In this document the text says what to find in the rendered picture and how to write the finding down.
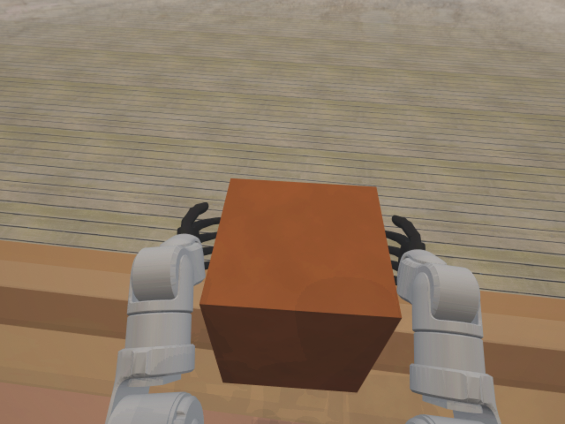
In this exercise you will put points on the left robot upper arm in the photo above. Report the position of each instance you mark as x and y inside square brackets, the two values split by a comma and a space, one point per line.
[158, 408]

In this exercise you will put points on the carton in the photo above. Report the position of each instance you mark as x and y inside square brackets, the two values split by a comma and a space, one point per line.
[300, 291]

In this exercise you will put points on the robot right forearm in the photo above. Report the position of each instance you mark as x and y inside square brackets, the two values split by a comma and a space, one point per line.
[449, 364]

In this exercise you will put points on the robot left hand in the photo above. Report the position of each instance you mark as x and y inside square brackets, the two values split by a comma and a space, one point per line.
[188, 226]

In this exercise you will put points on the robot left forearm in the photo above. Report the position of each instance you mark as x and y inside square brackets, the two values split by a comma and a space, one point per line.
[158, 345]

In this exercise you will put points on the robot right hand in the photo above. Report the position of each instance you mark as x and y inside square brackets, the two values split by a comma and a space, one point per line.
[411, 243]

